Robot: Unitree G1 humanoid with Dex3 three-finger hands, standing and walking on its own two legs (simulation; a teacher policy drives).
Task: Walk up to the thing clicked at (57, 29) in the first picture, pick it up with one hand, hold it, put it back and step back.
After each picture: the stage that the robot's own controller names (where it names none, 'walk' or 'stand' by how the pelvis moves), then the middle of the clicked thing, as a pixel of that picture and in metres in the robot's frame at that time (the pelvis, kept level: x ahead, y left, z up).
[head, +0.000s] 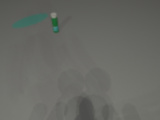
stand; (54, 23) +1.61 +0.38 -0.66
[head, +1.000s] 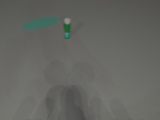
walk; (67, 29) +1.51 +0.17 -0.64
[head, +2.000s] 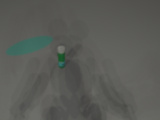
walk; (61, 57) +1.00 +0.17 -0.65
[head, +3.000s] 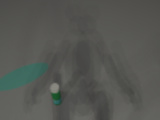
walk; (56, 95) +0.63 +0.22 -0.64
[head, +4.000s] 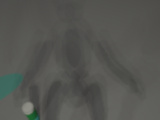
walk; (31, 113) +0.41 +0.35 -0.61
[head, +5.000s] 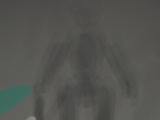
stand; out of the picture +0.39 +0.36 -0.65
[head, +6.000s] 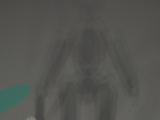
stand; out of the picture +0.38 +0.36 -0.66
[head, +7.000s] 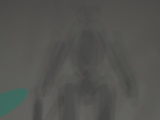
stand; out of the picture +0.36 +0.38 -0.66
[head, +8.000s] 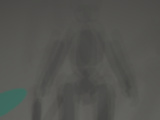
stand; out of the picture +0.35 +0.38 -0.66
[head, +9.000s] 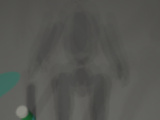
go down; (26, 115) +0.37 +0.38 -0.63
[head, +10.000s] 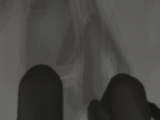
go down; out of the picture +0.40 +0.44 -0.24
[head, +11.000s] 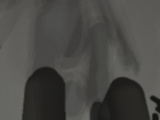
approach; out of the picture +0.39 +0.45 -0.26
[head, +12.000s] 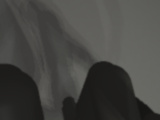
close in; out of the picture +0.34 +0.49 -0.15
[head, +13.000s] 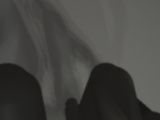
close; out of the picture +0.34 +0.47 -0.15
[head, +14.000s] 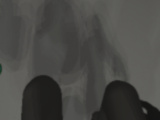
lift; out of the picture +0.31 +0.33 -0.02
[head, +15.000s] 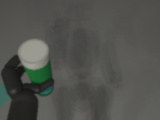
hold; (40, 73) +0.34 +0.15 +0.08
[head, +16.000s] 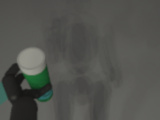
hold; (39, 79) +0.34 +0.17 +0.03
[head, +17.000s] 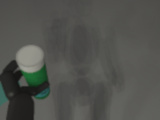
hold; (36, 77) +0.35 +0.17 +0.04
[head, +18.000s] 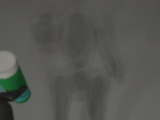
crouch; (13, 81) +0.34 +0.25 +0.00
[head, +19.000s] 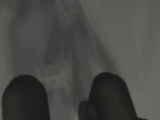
lower; out of the picture +0.41 +0.41 -0.07
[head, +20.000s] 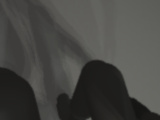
lower; out of the picture +0.37 +0.46 -0.14
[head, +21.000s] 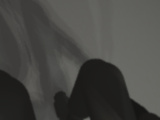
lower; out of the picture +0.38 +0.46 -0.16
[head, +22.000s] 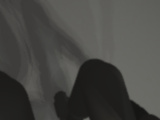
lower; out of the picture +0.38 +0.46 -0.15
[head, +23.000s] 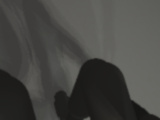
lower; out of the picture +0.38 +0.45 -0.16
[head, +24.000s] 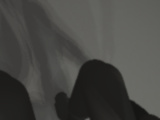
open; out of the picture +0.40 +0.46 -0.16
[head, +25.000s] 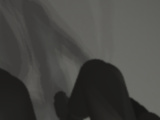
withdraw; out of the picture +0.39 +0.46 -0.16
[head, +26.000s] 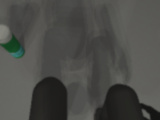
walk; (10, 44) +0.47 +0.38 -0.31
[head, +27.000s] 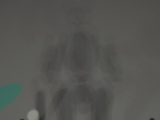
stand; out of the picture +0.41 +0.32 -0.60
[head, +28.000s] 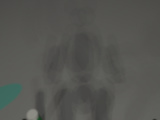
stand; out of the picture +0.42 +0.33 -0.60
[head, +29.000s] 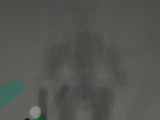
stand; (39, 118) +0.43 +0.32 -0.61
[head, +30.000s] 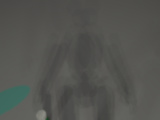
stand; out of the picture +0.44 +0.31 -0.66
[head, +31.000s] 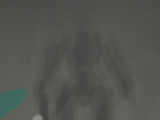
stand; out of the picture +0.41 +0.32 -0.66
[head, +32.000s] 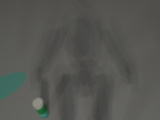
walk; (41, 108) +0.44 +0.32 -0.65
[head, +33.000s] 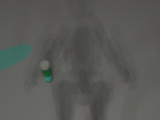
walk; (46, 72) +0.70 +0.31 -0.64
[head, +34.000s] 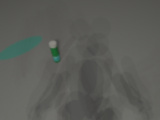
stand; (55, 52) +1.03 +0.38 -0.64
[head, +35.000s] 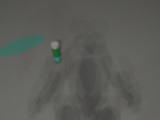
stand; (56, 53) +1.02 +0.31 -0.64
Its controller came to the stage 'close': yes
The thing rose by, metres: 0.69
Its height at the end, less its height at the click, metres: +0.00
